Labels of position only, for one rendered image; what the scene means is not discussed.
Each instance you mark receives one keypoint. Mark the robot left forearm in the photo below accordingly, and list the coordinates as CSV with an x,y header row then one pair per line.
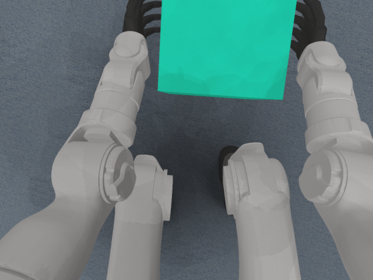
x,y
112,114

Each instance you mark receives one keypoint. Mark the carton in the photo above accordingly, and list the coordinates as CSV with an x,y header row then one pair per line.
x,y
236,49

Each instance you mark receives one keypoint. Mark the robot right foot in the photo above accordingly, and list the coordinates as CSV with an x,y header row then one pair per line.
x,y
224,155

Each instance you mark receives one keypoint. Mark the right robot hand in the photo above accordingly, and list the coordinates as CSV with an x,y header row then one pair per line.
x,y
312,25

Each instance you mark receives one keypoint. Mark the robot left thigh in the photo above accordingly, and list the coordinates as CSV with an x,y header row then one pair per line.
x,y
138,226

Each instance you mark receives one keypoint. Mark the robot right upper arm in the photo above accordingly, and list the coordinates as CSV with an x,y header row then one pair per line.
x,y
340,184

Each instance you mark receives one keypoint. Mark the robot left upper arm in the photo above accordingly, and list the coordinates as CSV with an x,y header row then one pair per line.
x,y
88,178

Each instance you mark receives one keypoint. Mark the robot right forearm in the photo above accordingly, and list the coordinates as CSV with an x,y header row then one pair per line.
x,y
330,105

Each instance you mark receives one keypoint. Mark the left robot hand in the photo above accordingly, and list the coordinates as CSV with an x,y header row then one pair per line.
x,y
136,22

